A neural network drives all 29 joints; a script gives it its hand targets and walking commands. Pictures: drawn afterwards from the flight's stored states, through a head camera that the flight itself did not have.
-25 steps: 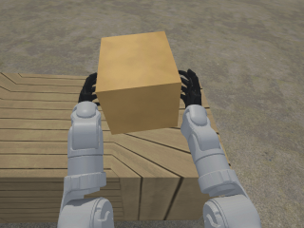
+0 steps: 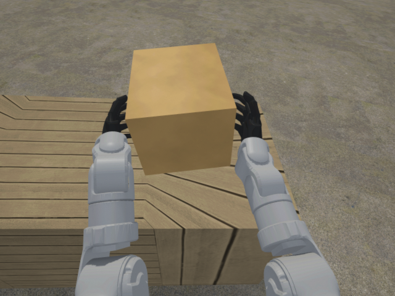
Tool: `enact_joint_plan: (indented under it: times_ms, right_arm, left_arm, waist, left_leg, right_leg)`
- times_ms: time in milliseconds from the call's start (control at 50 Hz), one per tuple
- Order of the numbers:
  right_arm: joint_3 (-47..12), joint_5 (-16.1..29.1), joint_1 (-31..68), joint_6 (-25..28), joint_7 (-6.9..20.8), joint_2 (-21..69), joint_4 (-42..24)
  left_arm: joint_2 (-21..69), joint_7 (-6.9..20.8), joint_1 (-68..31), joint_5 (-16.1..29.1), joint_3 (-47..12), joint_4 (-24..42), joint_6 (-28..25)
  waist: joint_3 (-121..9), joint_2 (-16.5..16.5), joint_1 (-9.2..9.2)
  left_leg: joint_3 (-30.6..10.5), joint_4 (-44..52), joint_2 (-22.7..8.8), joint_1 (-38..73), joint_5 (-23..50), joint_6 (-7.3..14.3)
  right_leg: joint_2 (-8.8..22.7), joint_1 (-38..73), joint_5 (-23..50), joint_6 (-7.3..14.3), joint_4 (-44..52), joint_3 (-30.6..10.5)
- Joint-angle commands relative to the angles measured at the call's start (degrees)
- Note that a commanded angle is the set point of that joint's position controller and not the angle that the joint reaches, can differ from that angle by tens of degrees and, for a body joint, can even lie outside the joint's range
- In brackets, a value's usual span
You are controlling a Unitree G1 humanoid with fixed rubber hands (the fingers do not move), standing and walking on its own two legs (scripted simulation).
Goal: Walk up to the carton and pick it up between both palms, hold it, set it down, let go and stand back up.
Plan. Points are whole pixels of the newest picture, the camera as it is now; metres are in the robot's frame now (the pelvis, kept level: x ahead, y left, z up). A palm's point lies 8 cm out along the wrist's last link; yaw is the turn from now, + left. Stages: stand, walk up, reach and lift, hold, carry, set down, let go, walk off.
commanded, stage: hold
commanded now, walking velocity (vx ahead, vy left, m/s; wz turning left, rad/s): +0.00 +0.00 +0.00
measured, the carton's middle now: (181, 107) +0.43 +0.01 +0.18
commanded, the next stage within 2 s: none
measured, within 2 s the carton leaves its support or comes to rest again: neither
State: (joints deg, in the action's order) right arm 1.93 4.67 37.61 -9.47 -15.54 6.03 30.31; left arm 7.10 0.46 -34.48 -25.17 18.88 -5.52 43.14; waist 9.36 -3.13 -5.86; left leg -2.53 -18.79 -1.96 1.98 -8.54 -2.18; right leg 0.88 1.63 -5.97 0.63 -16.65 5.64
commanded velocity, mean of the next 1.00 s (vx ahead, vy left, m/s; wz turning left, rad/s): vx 0.00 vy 0.00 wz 0.00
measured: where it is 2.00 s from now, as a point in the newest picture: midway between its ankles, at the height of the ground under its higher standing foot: outside the picture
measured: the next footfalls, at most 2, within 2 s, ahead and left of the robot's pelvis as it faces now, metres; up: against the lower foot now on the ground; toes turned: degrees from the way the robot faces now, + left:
none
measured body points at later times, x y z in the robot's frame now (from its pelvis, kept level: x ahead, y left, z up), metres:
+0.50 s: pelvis +0.00 +0.01 +0.00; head -0.02 +0.03 +0.45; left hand +0.38 +0.15 +0.16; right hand +0.38 -0.12 +0.17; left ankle +0.04 +0.14 -0.75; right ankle +0.05 -0.11 -0.75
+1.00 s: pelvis +0.00 +0.00 +0.00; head -0.02 +0.02 +0.45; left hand +0.38 +0.14 +0.16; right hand +0.38 -0.12 +0.17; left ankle +0.04 +0.14 -0.75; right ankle +0.05 -0.11 -0.75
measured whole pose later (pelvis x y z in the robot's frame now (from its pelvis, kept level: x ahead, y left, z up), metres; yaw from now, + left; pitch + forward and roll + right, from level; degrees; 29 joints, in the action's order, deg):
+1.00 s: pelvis +0.00 +0.00 +0.00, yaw +0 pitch -13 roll -1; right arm 0.3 6.1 36.2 -9.8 -16.2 5.8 28.3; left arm 7.2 0.7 -32.5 -25.2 18.0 -3.0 43.8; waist 9.5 -3.3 -6.2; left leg -2.3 -19.1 -2.1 2.8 -9.1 -2.0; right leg 0.9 3.0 -6.3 0.5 -16.2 6.1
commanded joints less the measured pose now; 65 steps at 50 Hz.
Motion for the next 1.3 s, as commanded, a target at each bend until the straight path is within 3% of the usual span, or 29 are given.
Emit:
enact_joint_plan:
  times_ms: [0, 40, 120, 180, 200, 220, 500, 540, 580, 700, 800, 960, 1060, 1180, 1280]
  right_arm:
    - [-19.4, 2.1, 43.7, 4.0, 9.2, 25.8, -17.0]
    - [-19.8, 2.3, 44.8, 3.9, 9.1, 25.4, -16.9]
    - [-19.8, 2.3, 44.3, 4.0, 9.2, 25.8, -17.1]
    - [-18.6, 1.6, 42.9, 3.8, 9.2, 25.1, -15.9]
    - [-18.6, 1.7, 42.9, 3.7, 9.4, 25.0, -14.8]
    - [-17.9, 1.4, 42.5, 3.7, 9.5, 24.5, -14.0]
    - [-19.2, 3.0, 42.0, 4.1, 9.5, 24.2, -16.2]
    - [-20.1, 3.2, 41.7, 4.0, 9.5, 24.2, -16.4]
    - [-20.2, 3.4, 40.8, 4.0, 9.3, 23.5, -16.7]
    - [-21.8, 4.4, 41.1, 3.8, 9.0, 24.4, -18.1]
    - [-21.5, 4.1, 40.0, 3.0, 8.6, 24.2, -17.7]
    - [-20.5, 3.3, 40.5, 3.1, 8.6, 24.8, -18.6]
    - [-19.6, 2.2, 41.3, 3.2, 9.2, 24.8, -16.4]
    - [-18.8, 1.4, 42.0, 4.0, 9.2, 25.6, -16.9]
    - [-17.7, 0.7, 43.3, 4.3, 9.7, 24.7, -15.7]
  left_arm:
    - [23.7, 9.6, -45.7, 10.5, -27.9, 11.7, -7.5]
    - [23.0, 9.6, -45.2, 10.2, -27.0, 10.6, -7.4]
    - [23.5, 9.5, -45.7, 10.5, -27.3, 11.6, -7.6]
    - [23.5, 9.6, -45.3, 10.3, -27.4, 10.8, -7.4]
    - [23.4, 9.5, -45.6, 9.9, -26.8, 11.0, -7.5]
    - [23.5, 9.6, -45.7, 9.8, -27.0, 10.3, -7.5]
    - [24.9, 8.8, -45.2, 10.8, -29.9, 13.0, -7.9]
    - [24.9, 8.8, -43.3, 10.1, -29.0, 12.6, -7.6]
    - [24.6, 8.9, -42.1, 10.0, -29.1, 12.6, -7.3]
    - [24.5, 9.0, -42.1, 10.2, -29.5, 14.8, -7.1]
    - [23.6, 9.6, -41.2, 9.6, -28.3, 13.7, -6.4]
    - [23.8, 10.0, -42.6, 10.3, -29.2, 14.1, -6.6]
    - [23.0, 9.9, -43.5, 9.5, -27.1, 12.2, -6.9]
    - [23.4, 9.9, -45.2, 10.4, -27.8, 12.5, -7.6]
    - [23.4, 9.5, -45.2, 9.9, -27.0, 10.1, -7.6]
  waist:
    - [-32.6, 4.9, -0.64]
    - [-32.3, 4.3, 0.36]
    - [-33.7, 4.9, 0.35]
    - [-32.5, 4.7, -1.03]
    - [-32.0, 5.2, -0.4]
    - [-31.6, 5.6, -1.08]
    - [-32.7, 6.9, -1.85]
    - [-32.2, 6.3, -0.75]
    - [-31.8, 6.0, -1.35]
    - [-31.9, 5.6, -0.48]
    - [-29.3, 4.5, -0.62]
    - [-30.1, 5.7, -1.48]
    - [-29.5, 4.7, -0.18]
    - [-32.3, 5.0, -1.19]
    - [-31.3, 5.3, -0.61]
  left_leg:
    - [5.6, 2.2, 4.2, 1.2, 8.6, 2.1]
    - [5.5, 2.3, 4.3, 0.6, 7.6, 2.4]
    - [5.5, 2.4, 4.2, 0.6, 7.7, 2.3]
    - [5.5, 2.5, 4.1, 0.9, 7.2, 2.2]
    - [5.5, 2.6, 4.0, 0.9, 7.6, 2.0]
    - [5.5, 2.7, 3.9, 1.0, 7.2, 1.8]
    - [4.7, 0.7, 3.4, 4.3, 14.7, 0.2]
    - [4.8, 0.7, 3.4, 4.3, 15.7, 0.5]
    - [4.7, 0.5, 3.2, 4.9, 16.6, 0.3]
    - [4.8, 0.4, 3.5, 4.9, 17.3, 0.5]
    - [5.2, 1.6, 3.7, 3.1, 13.9, 1.1]
    - [5.3, 2.0, 3.9, 2.4, 11.0, 1.2]
    - [5.6, 3.4, 3.7, 0.7, 6.7, 2.3]
    - [5.7, 2.5, 3.9, 1.6, 7.7, 2.1]
    - [5.7, 3.4, 3.8, -0.3, 5.2, 2.4]
  right_leg:
    - [-1.5, 12.1, 6.4, -3.2, 1.0, 2.0]
    - [-1.5, 12.3, 6.0, -3.2, 1.1, 1.9]
    - [-1.4, 12.0, 5.2, -3.1, 1.0, 2.1]
    - [-1.5, 11.6, 4.5, -3.0, 1.2, 2.1]
    - [-1.6, 11.5, 4.1, -2.9, 1.1, 2.2]
    - [-1.7, 11.0, 3.1, -2.8, 1.2, 2.4]
    - [-2.9, 10.4, 6.8, -2.5, 0.5, 3.0]
    - [-3.0, 10.9, 7.4, -2.3, 0.5, 2.9]
    - [-3.1, 11.1, 8.5, -2.5, 0.6, 2.8]
    - [-3.0, 11.8, 10.3, -2.6, 0.5, 2.5]
    - [-2.4, 12.5, 9.3, -2.8, 1.0, 2.2]
    - [-1.9, 11.8, 7.7, -2.8, 1.2, 2.2]
    - [-1.6, 11.2, 3.4, -2.6, 1.5, 2.3]
    - [-1.4, 11.8, 5.7, -3.0, 1.2, 2.2]
    - [-1.6, 11.1, 1.8, -2.7, 1.2, 2.4]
